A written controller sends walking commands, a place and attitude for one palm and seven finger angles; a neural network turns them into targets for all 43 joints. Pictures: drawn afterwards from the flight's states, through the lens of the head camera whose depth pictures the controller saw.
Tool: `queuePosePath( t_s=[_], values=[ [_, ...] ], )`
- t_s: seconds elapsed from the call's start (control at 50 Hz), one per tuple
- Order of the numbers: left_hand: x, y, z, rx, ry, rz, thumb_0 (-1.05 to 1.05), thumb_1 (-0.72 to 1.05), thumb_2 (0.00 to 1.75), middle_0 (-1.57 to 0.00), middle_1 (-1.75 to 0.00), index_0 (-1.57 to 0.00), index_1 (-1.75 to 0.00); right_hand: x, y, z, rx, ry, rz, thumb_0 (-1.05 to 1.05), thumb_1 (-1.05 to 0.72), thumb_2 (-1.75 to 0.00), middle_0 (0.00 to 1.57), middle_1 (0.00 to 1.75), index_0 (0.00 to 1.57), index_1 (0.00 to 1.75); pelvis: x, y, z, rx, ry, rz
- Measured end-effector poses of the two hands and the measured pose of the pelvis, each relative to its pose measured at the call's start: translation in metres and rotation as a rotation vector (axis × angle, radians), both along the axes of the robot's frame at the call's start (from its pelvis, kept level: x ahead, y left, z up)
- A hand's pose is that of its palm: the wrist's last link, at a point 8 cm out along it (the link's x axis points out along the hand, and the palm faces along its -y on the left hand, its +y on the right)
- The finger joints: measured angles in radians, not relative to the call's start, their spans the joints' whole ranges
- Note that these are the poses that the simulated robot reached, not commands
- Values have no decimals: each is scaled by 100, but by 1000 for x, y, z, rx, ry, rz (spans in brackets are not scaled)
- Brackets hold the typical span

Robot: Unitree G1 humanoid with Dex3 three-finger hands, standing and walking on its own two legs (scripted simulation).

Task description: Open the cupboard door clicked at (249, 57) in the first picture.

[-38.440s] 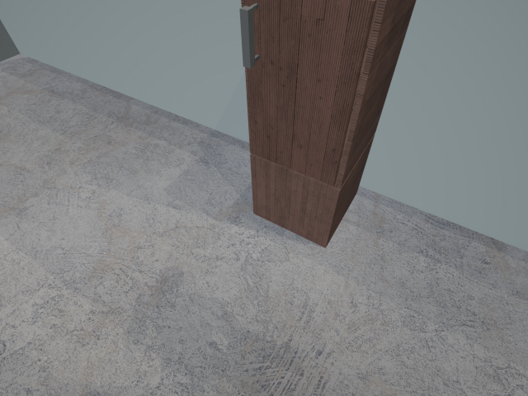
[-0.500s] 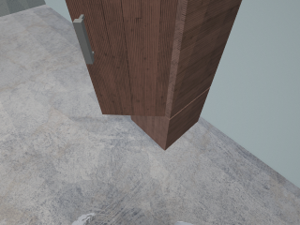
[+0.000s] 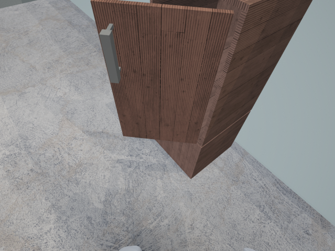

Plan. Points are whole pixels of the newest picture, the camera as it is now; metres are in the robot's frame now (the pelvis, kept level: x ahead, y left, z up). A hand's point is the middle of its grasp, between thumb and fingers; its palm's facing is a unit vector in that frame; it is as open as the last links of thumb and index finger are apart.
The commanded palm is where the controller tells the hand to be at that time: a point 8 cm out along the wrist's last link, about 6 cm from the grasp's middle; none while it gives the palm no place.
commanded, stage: come to a stop and stand still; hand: left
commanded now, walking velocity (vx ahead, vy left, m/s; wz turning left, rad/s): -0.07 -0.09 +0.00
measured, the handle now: (113, 54) +0.59 +0.21 +0.12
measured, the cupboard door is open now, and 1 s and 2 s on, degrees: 45 45 45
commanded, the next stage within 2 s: look again from close up in 0.52 s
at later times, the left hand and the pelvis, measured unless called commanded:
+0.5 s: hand out of the picture +0.02 +0.12 -0.17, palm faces +0.04 -0.98 -0.20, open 7.2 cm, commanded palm none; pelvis -0.02 -0.06 +0.00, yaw +0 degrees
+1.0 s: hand out of the picture -0.03 +0.14 -0.16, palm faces -0.01 -0.98 -0.21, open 7.3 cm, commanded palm none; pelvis -0.05 -0.04 +0.00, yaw -1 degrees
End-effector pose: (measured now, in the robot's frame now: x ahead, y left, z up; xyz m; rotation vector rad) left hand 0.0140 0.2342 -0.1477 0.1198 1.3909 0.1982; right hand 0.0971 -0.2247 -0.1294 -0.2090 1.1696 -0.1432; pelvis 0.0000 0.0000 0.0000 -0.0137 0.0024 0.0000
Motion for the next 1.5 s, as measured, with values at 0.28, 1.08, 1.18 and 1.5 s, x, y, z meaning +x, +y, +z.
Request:
queuePosePath(
  t_s=[0.28,1.08,1.18,1.5],
  values=[
    [-2,-38,24,72,-71,-66,0,91,90,-19,-30,-20,-29,-70,-64,-19,49,130,-96,1,-91,-90,21,29,20,30,-21,-45,1,29,0,-4],
    [-50,-45,13,4,-40,-85,0,91,90,-20,-30,-20,-29,-151,-25,-13,78,187,-60,1,-92,-90,20,29,20,30,-47,-34,5,19,-23,-19],
    [-53,-47,10,-9,-24,-82,0,91,90,-20,-30,-20,-29,-150,-26,-12,70,193,-63,1,-91,-90,20,29,20,30,-45,-34,6,19,-21,-20],
    [-55,-37,-6,-52,46,-13,0,91,90,-20,-30,-20,-29,-122,-21,-10,25,236,-57,1,-91,-90,20,29,19,30,-8,-19,-4,-2,3,-9]
  ],
)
